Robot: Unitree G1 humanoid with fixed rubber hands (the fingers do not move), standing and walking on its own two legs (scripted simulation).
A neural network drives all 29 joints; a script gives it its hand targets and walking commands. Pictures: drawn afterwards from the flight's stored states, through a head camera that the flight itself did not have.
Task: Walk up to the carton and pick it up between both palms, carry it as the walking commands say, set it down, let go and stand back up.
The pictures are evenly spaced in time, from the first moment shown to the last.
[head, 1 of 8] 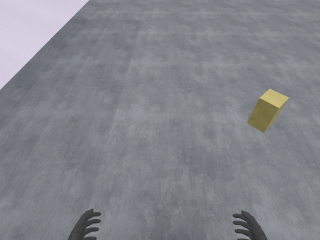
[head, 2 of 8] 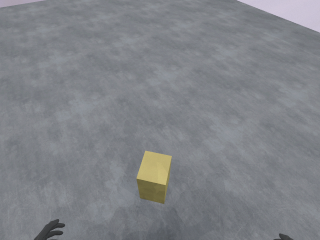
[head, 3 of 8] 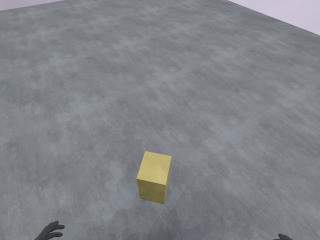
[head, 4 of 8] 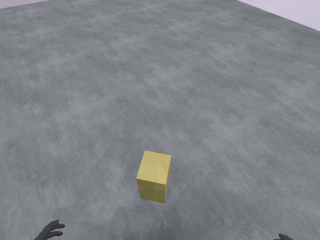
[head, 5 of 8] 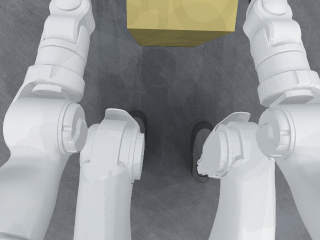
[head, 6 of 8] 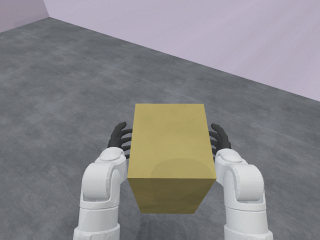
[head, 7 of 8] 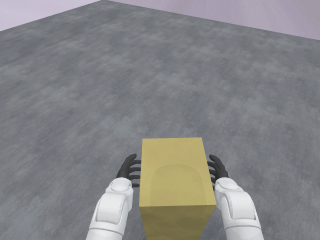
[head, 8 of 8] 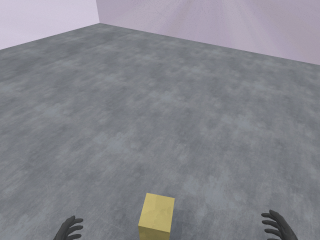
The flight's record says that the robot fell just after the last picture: no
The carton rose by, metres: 0.69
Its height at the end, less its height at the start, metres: +0.00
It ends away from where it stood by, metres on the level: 1.51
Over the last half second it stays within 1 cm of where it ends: yes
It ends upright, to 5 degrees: yes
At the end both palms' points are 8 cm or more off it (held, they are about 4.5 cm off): yes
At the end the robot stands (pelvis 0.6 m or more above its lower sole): yes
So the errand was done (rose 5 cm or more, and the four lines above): yes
